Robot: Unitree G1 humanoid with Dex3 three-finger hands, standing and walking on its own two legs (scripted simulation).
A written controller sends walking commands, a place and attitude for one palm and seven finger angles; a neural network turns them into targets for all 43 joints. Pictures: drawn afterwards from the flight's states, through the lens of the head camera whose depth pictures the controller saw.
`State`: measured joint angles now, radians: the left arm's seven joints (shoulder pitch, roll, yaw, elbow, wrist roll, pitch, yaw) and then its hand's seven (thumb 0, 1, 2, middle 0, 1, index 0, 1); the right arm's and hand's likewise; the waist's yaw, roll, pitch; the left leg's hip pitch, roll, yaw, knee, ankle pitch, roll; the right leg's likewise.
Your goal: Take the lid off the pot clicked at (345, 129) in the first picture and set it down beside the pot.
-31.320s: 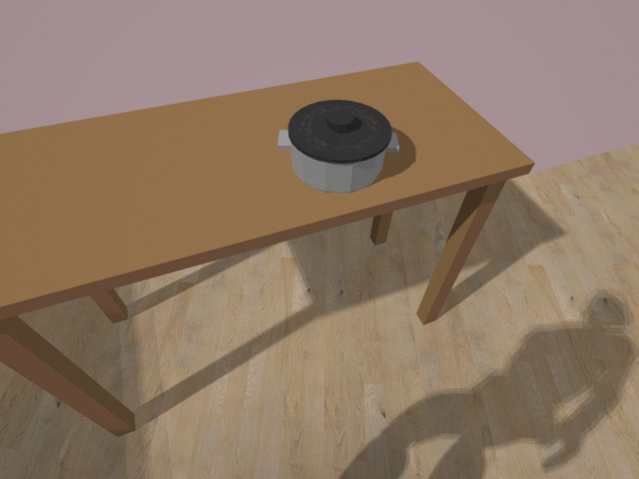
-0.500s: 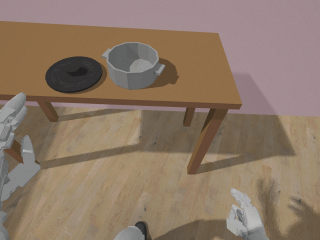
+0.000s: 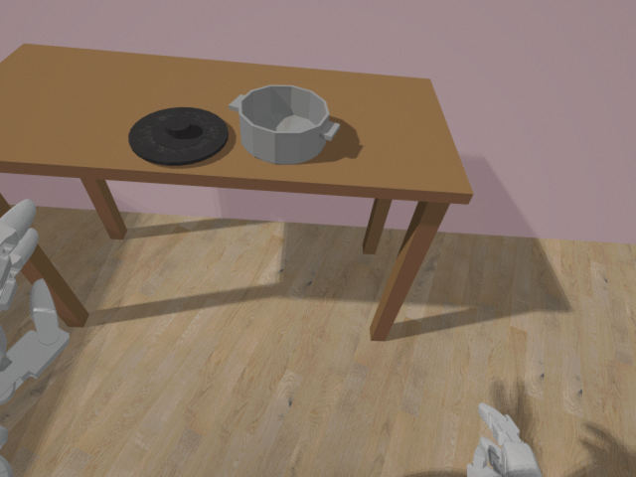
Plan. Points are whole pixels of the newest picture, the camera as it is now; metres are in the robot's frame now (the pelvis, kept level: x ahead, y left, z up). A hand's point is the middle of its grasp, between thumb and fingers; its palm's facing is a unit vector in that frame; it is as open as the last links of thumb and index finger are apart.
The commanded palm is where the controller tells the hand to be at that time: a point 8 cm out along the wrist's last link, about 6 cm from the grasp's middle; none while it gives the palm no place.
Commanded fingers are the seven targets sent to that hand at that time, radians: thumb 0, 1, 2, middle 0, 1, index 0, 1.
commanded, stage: stop stepping back and stand still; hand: left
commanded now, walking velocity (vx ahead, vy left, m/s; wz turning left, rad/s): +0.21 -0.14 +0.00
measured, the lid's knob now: (178, 126) +0.74 +0.35 +0.00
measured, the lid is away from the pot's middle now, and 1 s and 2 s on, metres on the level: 0.22 0.22 0.22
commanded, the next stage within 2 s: let the arm hang, fingers relaxed in 1.12 s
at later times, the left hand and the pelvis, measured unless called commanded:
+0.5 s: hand (53, 357) +0.18 +0.25 +0.16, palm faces +0.36 -0.84 -0.41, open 7.4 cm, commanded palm none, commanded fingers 0.00 0.90 0.90 -0.20 -0.30 -0.20 -0.30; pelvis -0.01 +0.01 +0.00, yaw +1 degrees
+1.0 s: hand out of the picture -0.02 +0.22 -0.17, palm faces +0.12 -0.96 -0.26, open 7.2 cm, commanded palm none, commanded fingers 0.00 0.90 0.90 -0.20 -0.30 -0.20 -0.30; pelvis +0.01 +0.01 +0.00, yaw +6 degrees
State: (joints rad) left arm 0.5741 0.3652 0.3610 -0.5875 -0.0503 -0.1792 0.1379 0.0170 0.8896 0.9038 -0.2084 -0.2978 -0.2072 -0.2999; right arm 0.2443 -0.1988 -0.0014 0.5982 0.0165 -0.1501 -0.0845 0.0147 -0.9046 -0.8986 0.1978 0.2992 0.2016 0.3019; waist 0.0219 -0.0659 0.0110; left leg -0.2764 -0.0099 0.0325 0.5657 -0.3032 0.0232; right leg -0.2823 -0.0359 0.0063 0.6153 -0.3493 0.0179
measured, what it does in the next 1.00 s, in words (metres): stands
